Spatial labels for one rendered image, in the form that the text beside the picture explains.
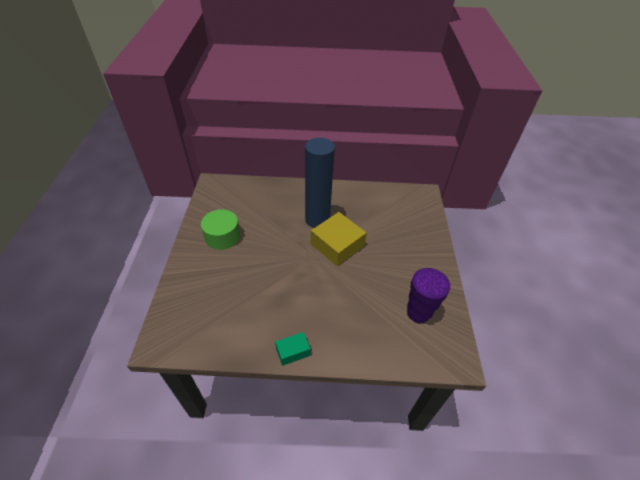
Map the sofa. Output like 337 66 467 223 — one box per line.
103 0 542 209

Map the coffee table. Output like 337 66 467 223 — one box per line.
127 173 486 431

